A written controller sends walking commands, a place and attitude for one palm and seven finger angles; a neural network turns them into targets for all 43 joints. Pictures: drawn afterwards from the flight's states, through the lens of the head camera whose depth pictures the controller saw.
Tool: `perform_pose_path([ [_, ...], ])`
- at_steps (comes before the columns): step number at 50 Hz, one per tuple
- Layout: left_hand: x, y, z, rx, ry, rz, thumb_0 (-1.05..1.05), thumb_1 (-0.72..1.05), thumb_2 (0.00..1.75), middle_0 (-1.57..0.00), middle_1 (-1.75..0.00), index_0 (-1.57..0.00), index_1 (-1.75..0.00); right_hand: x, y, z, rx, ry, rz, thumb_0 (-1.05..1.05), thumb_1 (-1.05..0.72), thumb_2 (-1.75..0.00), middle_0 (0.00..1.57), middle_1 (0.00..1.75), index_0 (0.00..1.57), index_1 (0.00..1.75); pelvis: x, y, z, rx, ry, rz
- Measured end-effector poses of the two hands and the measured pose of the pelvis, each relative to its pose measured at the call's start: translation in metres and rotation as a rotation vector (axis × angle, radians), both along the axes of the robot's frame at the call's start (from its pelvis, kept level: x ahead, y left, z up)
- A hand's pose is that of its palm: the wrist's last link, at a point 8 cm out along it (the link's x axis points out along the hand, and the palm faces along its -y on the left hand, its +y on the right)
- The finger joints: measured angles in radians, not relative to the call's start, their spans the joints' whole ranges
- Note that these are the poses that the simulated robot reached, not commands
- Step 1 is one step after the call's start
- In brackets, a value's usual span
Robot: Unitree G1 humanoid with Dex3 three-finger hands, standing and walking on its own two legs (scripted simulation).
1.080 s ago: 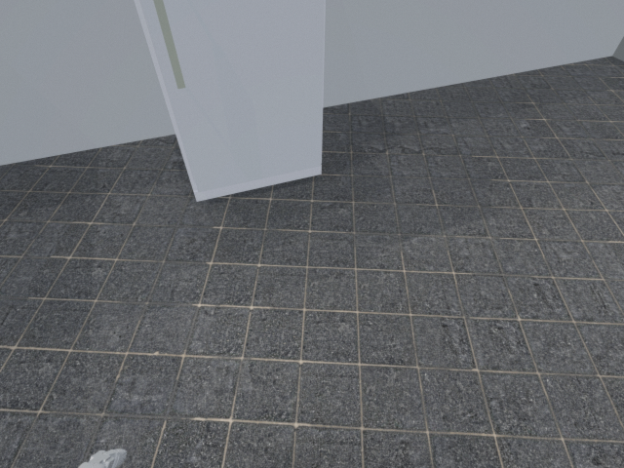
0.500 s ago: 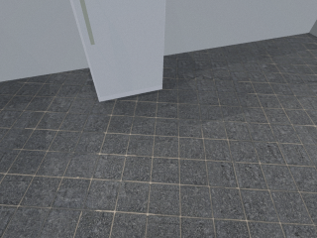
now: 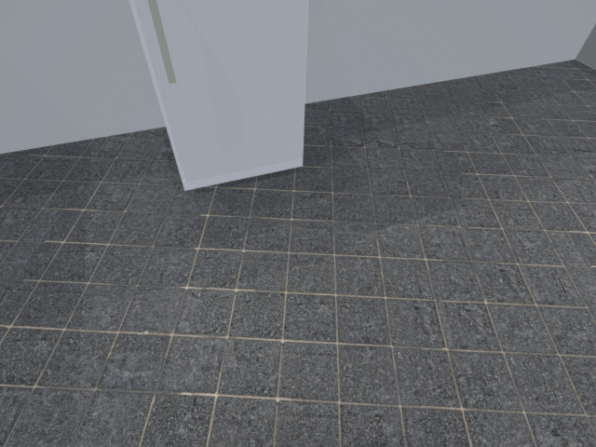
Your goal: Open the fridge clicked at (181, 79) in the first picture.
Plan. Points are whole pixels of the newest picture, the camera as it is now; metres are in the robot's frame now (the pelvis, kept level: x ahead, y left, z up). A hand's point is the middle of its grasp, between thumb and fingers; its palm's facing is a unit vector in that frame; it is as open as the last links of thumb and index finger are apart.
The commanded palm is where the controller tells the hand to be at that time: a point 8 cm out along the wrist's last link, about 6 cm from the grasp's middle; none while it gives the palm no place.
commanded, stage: look at it before walking up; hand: left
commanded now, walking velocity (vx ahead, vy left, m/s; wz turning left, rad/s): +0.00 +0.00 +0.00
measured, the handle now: (153, 5) +1.32 +0.55 +0.08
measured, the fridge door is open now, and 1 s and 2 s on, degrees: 0 0 0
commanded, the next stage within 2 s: walk to a spot facing it in 0.46 s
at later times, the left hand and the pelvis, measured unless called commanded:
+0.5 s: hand out of the picture +0.08 +0.25 -0.16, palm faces -0.03 -0.94 -0.34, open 7.4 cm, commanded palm none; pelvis +0.01 +0.00 +0.00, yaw +0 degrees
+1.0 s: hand out of the picture +0.06 +0.22 -0.19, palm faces +0.04 -0.99 -0.14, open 7.4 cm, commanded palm none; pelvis +0.10 +0.04 -0.01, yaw +2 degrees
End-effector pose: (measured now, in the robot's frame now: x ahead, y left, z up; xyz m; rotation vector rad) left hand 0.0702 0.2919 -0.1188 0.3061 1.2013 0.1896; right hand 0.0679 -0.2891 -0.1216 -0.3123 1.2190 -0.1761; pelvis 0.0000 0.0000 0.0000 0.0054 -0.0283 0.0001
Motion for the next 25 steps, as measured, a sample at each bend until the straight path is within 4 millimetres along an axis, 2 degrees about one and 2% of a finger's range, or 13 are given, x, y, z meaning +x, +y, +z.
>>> perform_pose_path([
  [25, 0.008, 0.006, 0.0, 0.005, 0.014, -0.004, 0.01, 0.9, 0.9, -0.2, -0.3, -0.21, -0.3, 0.017, 0.001, 0.003, -0.008, -0.01, 0.002, 0.01, -0.9, -0.9, 0.21, 0.3, 0.2, 0.3, 0.009, 0.004, 0.001, 0.0, 0.006, -0.006],
])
